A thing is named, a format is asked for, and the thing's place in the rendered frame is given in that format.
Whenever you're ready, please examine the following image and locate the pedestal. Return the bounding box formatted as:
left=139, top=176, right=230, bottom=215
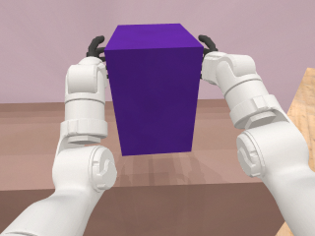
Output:
left=0, top=98, right=285, bottom=236

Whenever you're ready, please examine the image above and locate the right robot hand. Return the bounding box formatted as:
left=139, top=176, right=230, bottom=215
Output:
left=198, top=34, right=219, bottom=80

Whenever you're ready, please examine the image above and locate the left robot forearm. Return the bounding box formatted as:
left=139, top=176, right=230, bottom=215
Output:
left=52, top=56, right=108, bottom=184

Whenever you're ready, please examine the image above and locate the left robot hand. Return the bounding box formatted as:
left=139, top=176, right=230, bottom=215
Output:
left=86, top=35, right=109, bottom=79

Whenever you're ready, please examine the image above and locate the right robot forearm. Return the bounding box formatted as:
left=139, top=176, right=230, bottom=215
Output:
left=201, top=51, right=309, bottom=161

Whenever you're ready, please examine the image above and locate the robot left upper arm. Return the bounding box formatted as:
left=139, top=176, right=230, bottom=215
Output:
left=0, top=145, right=117, bottom=236

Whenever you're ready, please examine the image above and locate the carton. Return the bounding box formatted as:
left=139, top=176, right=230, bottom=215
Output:
left=103, top=24, right=204, bottom=156

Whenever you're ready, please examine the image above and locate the robot right upper arm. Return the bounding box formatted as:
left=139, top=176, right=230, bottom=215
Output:
left=236, top=120, right=315, bottom=236

